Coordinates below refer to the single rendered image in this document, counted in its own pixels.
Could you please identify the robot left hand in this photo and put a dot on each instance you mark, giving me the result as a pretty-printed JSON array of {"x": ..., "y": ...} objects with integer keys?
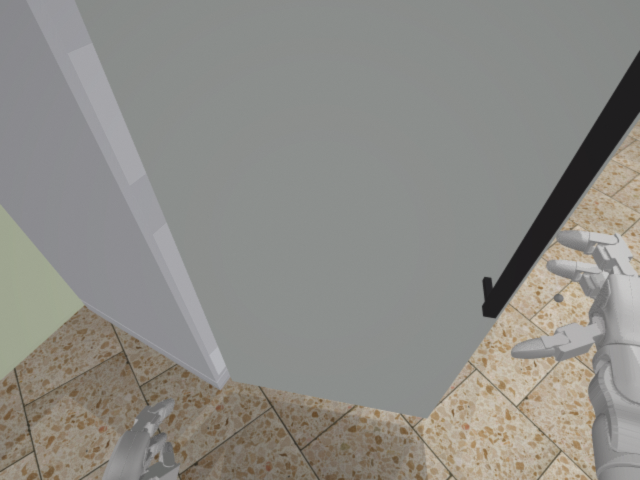
[{"x": 133, "y": 452}]

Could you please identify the right robot forearm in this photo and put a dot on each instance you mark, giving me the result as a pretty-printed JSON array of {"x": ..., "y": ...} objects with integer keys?
[{"x": 614, "y": 393}]

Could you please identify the fridge door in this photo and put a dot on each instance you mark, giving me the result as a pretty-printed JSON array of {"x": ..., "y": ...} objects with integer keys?
[{"x": 339, "y": 176}]

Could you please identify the handle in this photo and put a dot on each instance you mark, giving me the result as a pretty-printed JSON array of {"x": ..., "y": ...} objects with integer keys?
[{"x": 615, "y": 119}]

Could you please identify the robot right hand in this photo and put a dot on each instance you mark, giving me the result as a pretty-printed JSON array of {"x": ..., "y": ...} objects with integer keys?
[{"x": 611, "y": 282}]

